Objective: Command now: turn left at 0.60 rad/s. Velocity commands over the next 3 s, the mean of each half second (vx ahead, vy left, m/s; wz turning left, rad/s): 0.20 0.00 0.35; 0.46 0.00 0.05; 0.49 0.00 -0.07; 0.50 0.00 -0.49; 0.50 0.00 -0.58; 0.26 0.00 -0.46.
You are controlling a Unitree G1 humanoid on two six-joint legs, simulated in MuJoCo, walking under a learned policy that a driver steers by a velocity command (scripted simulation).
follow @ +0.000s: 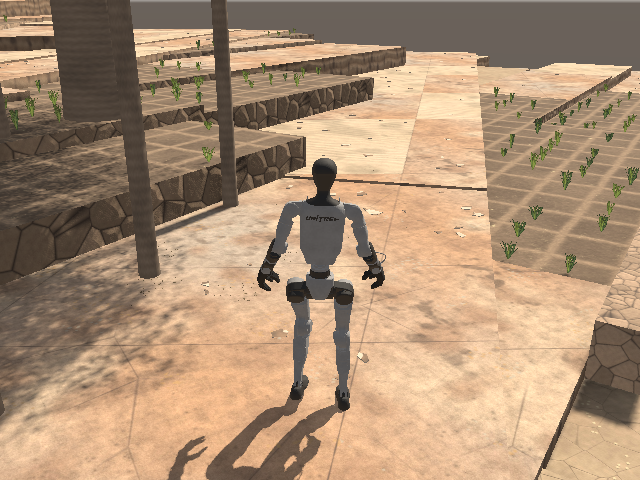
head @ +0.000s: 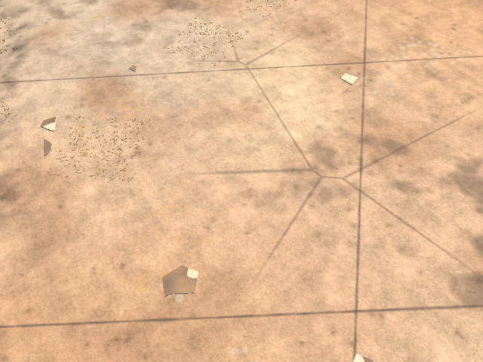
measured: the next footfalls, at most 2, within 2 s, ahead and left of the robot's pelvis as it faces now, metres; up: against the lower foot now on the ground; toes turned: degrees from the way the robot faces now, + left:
left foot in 0.30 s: +0.01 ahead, +0.14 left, +0.00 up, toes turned +9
right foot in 0.78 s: +0.40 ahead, -0.04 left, +0.00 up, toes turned +8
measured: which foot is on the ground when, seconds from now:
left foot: up 0.00-0.28, down 0.30-0.80, up 0.82-1.00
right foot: down 0.00-0.30, up 0.32-0.76, down 0.78-1.00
